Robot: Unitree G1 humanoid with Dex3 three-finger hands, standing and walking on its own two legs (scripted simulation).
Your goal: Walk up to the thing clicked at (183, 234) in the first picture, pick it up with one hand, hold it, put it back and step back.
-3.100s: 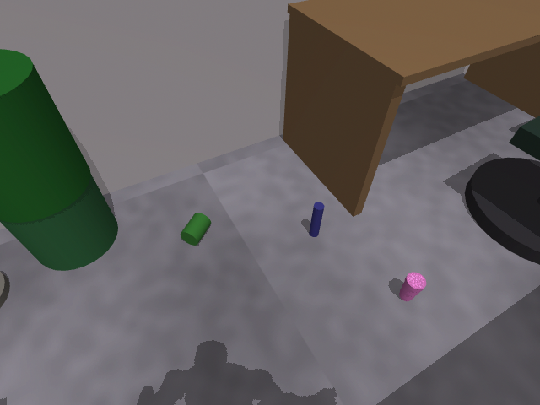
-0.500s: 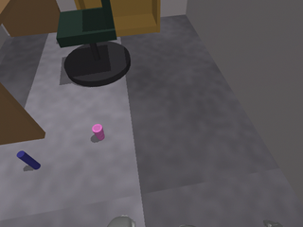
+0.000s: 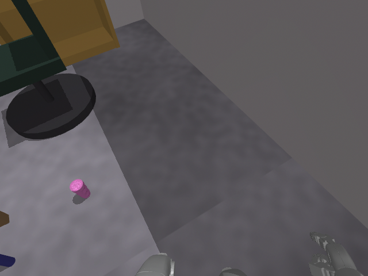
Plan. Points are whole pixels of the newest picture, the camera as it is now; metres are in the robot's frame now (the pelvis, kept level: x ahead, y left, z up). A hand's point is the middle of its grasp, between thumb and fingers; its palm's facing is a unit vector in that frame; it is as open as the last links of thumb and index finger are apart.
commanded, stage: walk up
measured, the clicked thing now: out of the picture -0.29 +0.93 -0.71
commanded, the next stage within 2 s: none
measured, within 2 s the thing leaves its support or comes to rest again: neither
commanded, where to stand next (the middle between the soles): +0.08 +0.04 m, yaw -70 degrees
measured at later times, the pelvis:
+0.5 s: pelvis -0.02 +0.12 +0.02, yaw -28 degrees
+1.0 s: pelvis -0.01 +0.09 +0.00, yaw -51 degrees
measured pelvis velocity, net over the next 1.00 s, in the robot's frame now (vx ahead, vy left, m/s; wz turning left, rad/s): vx -0.01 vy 0.09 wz -0.88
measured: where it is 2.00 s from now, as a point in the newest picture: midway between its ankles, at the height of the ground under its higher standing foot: outside the picture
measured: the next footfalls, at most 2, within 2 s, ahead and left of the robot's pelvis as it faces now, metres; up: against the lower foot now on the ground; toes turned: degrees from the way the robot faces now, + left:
left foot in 0.26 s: +0.12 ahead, +0.16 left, +0.00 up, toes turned -21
right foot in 0.74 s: -0.10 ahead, -0.02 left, +0.00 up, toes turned -43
